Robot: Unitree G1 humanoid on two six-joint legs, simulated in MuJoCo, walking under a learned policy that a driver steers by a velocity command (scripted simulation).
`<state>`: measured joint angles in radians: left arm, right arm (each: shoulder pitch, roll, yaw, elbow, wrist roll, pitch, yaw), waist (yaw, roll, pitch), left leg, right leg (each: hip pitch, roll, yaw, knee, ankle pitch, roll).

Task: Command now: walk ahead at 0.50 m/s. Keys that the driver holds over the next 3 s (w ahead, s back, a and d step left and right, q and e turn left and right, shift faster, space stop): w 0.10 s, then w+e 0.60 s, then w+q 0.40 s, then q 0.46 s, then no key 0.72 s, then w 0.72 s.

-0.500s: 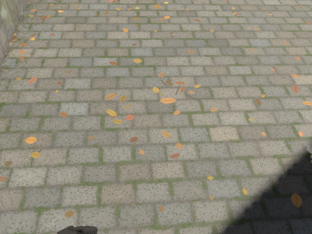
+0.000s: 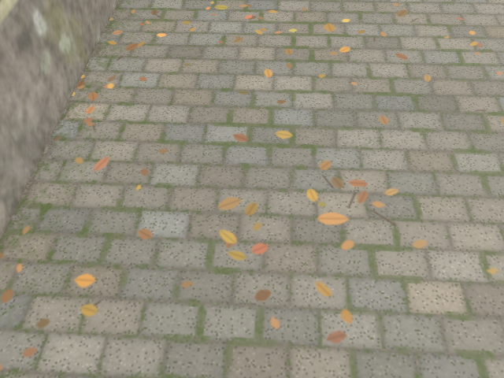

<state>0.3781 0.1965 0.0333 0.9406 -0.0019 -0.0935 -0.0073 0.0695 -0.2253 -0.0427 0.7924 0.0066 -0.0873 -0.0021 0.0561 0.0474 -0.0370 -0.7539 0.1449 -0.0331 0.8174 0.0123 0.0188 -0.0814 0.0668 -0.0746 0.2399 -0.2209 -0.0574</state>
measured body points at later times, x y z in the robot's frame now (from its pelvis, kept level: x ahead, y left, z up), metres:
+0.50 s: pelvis +0.27 +0.05 +0.00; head +0.28 +0.06 +0.45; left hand +0.45 +0.29 -0.11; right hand +0.25 -0.21 -0.13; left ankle +0.24 +0.15 -0.74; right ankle +0.36 -0.15 -0.66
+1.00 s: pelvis +0.51 -0.08 +0.00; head +0.52 -0.10 +0.45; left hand +0.64 +0.15 -0.12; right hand +0.56 -0.38 -0.13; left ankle +0.63 +0.08 -0.65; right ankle +0.47 -0.14 -0.74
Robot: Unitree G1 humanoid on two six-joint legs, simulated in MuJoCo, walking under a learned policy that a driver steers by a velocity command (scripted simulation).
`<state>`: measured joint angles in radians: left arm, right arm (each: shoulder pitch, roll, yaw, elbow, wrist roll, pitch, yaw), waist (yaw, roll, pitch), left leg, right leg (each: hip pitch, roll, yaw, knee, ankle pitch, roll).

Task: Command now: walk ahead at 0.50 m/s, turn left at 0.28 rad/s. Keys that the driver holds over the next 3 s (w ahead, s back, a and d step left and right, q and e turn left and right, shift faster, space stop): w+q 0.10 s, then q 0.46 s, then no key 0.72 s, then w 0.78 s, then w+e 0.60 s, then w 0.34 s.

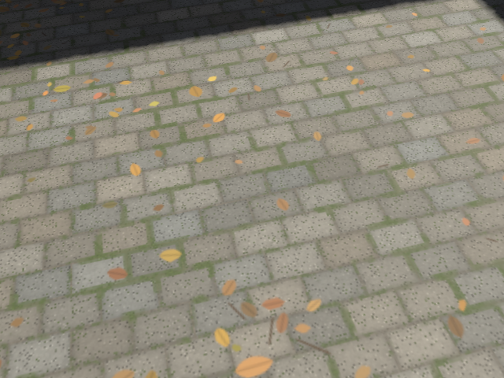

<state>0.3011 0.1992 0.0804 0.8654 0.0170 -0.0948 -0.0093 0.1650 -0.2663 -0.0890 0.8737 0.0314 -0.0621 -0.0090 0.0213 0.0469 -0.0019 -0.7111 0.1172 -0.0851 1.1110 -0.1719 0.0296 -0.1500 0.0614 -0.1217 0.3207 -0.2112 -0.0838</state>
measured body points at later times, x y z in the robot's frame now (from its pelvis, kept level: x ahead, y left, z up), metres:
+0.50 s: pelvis +0.21 +0.05 -0.01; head +0.27 +0.08 +0.43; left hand +0.31 +0.36 -0.12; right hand +0.42 -0.18 -0.12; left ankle +0.28 +0.13 -0.74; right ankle +0.25 -0.12 -0.66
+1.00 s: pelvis +0.28 +0.01 -0.01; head +0.30 +0.01 +0.44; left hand +0.30 +0.31 -0.11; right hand +0.54 -0.15 -0.11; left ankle +0.21 +0.14 -0.72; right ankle +0.35 -0.09 -0.74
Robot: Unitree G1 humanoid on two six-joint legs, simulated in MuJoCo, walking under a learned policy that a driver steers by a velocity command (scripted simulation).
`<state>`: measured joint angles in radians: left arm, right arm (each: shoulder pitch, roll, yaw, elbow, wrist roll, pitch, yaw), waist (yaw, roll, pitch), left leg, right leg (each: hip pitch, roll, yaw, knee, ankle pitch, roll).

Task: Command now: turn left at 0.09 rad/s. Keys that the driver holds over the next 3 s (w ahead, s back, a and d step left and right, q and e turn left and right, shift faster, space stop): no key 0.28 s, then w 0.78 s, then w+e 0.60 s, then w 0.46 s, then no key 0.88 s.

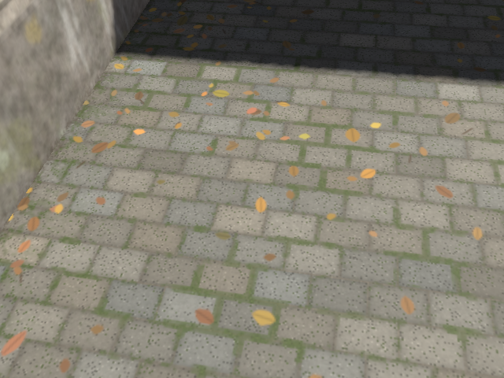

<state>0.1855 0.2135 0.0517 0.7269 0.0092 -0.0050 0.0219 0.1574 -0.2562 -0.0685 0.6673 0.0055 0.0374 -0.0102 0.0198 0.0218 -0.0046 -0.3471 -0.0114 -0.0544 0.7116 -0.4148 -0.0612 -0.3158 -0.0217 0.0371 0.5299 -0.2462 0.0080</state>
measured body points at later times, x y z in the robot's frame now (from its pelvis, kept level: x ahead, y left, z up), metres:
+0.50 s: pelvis +0.02 +0.00 -0.01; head +0.02 -0.01 +0.44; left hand +0.12 +0.27 -0.12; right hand +0.11 -0.25 -0.14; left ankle -0.02 +0.14 -0.74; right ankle +0.02 -0.10 -0.74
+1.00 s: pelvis +0.23 +0.05 -0.02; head +0.27 +0.06 +0.43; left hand +0.21 +0.33 -0.15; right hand +0.46 -0.18 -0.08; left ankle +0.33 +0.15 -0.74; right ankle +0.05 -0.10 -0.68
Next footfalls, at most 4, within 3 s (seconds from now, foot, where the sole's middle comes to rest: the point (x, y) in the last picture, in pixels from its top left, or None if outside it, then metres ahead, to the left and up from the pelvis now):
0.04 left None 0.02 0.14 -0.77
0.94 left None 0.37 0.15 -0.77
1.50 right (316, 318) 0.66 -0.10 -0.77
2.00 left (272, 223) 1.00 0.02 -0.77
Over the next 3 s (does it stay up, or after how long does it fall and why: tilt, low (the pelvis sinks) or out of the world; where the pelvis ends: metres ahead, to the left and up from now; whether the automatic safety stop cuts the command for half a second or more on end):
stays up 1.07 -0.11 0.00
